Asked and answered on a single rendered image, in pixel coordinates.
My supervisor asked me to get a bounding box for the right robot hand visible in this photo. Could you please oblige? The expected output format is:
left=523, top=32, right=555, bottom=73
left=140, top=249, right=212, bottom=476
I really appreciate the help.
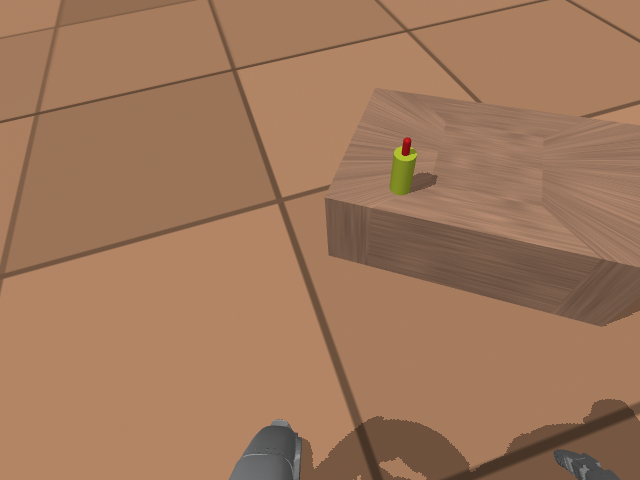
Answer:
left=553, top=449, right=621, bottom=480

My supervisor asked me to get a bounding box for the bottle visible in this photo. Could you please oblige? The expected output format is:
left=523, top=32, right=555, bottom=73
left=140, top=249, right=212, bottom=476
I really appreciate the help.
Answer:
left=390, top=137, right=417, bottom=195

